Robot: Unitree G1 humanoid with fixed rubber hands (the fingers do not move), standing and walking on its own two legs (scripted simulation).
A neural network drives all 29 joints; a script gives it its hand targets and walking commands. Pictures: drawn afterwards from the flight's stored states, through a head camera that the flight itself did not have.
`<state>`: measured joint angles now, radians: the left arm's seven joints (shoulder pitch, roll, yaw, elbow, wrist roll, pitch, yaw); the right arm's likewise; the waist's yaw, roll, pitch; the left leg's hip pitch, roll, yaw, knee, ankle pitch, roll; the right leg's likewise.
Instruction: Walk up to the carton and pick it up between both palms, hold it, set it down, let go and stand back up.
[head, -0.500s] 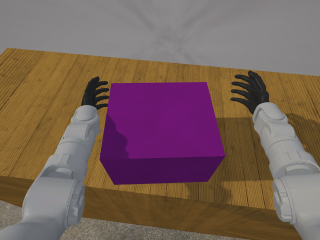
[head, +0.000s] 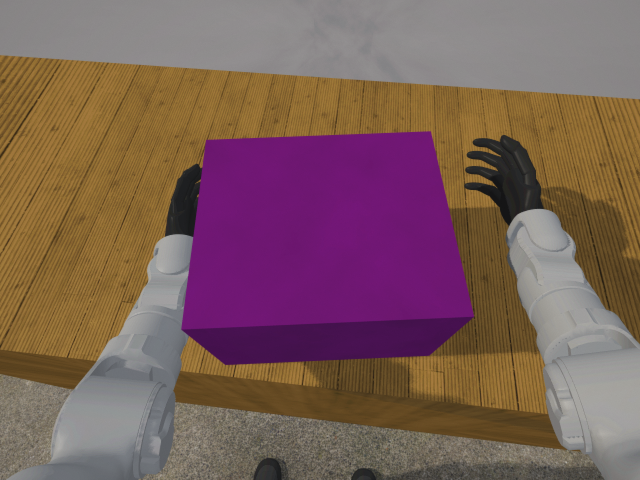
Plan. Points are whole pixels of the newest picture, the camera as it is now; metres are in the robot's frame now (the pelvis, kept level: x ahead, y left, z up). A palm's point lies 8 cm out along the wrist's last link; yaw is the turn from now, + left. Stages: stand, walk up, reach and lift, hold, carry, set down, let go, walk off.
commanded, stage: reach and lift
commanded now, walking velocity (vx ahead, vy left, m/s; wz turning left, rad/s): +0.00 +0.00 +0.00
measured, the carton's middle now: (323, 253) +0.39 +0.02 +0.02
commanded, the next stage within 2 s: none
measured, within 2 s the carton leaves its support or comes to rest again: neither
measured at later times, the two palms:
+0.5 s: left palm (201, 230) +0.42 +0.18 +0.02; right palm (487, 207) +0.45 -0.18 +0.04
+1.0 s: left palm (201, 231) +0.42 +0.18 +0.02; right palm (487, 205) +0.45 -0.18 +0.04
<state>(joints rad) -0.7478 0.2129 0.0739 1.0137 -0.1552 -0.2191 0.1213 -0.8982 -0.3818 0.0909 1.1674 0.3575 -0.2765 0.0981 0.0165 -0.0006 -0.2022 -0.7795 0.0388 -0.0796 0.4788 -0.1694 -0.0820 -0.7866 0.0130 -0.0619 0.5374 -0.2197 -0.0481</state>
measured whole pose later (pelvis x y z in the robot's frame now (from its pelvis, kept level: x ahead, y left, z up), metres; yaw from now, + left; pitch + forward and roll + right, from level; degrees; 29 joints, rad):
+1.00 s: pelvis -0.01 +0.00 +0.00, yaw +0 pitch +26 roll +1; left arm -0.75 0.12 0.13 1.02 -0.10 -0.31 0.11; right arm -0.90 -0.30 0.05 1.17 0.15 -0.32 0.06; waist 0.02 0.00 -0.20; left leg -0.78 0.04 -0.08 0.48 -0.16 -0.08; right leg -0.79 0.01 -0.06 0.54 -0.21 -0.05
